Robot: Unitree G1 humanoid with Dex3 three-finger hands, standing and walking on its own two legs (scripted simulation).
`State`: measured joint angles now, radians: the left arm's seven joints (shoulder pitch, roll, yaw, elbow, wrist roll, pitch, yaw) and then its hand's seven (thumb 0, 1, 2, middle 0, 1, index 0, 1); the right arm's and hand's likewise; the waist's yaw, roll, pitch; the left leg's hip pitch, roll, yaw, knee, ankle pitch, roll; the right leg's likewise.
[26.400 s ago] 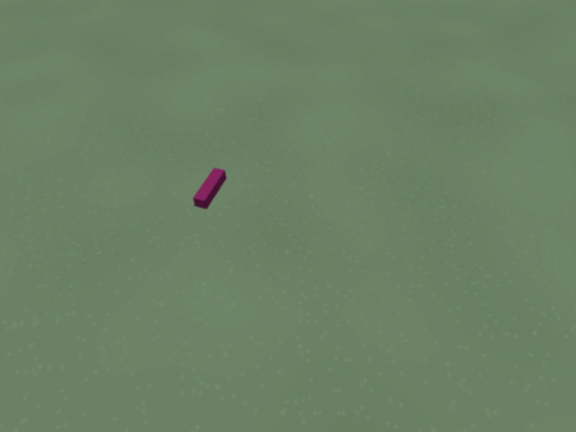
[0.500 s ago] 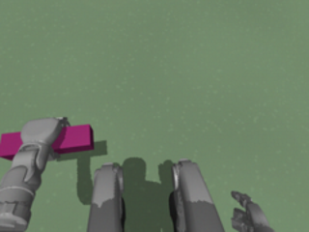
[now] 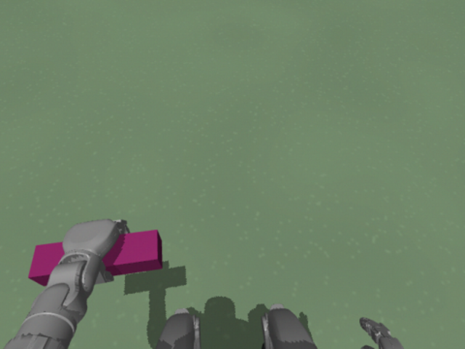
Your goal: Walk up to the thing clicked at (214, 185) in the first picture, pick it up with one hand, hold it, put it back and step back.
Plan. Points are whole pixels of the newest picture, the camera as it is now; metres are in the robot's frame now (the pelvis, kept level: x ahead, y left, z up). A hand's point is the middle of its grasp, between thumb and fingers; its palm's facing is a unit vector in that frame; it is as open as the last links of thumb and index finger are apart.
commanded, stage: lift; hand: left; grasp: from above
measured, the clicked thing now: (101, 257) +0.33 +0.25 -0.10
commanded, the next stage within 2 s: hold in 0.40 s
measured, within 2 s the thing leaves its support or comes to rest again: neither
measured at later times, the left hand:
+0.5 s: hand (99, 231) +0.34 +0.22 +0.00, palm faces -0.45 -0.08 -0.89, open 9.4 cm
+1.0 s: hand (95, 214) +0.35 +0.21 +0.04, palm faces -0.46 -0.06 -0.89, open 9.4 cm
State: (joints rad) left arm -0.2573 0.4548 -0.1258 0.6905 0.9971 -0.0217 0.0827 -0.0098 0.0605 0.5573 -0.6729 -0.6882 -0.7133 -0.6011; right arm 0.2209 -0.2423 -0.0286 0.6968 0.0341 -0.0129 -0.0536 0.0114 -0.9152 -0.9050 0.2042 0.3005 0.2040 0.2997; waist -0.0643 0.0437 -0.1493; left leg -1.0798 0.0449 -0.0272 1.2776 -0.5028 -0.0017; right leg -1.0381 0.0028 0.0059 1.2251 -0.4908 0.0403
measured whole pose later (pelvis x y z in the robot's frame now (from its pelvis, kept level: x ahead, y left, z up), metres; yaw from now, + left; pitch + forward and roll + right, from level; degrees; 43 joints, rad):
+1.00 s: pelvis +0.05 +0.00 +0.10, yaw +0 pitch +5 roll +0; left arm -0.27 0.39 -0.21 0.72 1.00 -0.01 0.03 -0.01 0.05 0.56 -0.69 -0.67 -0.73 -0.59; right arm 0.23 -0.25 -0.04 0.69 0.05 0.04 -0.04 0.01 -0.91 -0.90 0.20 0.30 0.20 0.30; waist -0.03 0.04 -0.05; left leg -0.43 0.03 0.03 0.66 -0.31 0.00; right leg -0.42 -0.02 0.05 0.64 -0.31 0.04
